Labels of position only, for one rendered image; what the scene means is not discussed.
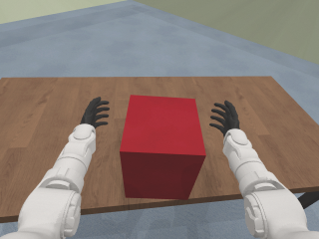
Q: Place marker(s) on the right robot hand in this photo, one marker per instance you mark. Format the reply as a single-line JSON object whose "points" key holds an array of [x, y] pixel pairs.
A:
{"points": [[230, 117]]}

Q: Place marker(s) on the table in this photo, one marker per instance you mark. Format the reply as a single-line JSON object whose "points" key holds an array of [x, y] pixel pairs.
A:
{"points": [[37, 115]]}

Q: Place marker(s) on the left robot hand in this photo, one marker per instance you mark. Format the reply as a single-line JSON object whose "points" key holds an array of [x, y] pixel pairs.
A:
{"points": [[90, 115]]}

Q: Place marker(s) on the robot left upper arm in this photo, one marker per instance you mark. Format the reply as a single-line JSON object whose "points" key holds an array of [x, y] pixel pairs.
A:
{"points": [[50, 213]]}

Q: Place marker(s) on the robot right upper arm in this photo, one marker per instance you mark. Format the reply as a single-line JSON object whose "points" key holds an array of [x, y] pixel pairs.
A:
{"points": [[275, 214]]}

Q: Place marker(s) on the left robot forearm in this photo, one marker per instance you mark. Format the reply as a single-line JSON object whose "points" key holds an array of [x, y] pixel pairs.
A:
{"points": [[72, 164]]}

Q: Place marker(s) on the carton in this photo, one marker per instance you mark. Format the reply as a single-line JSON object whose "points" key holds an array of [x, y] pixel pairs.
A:
{"points": [[162, 148]]}

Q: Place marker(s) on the right robot forearm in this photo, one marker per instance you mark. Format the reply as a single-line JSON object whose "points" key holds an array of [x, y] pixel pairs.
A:
{"points": [[247, 168]]}

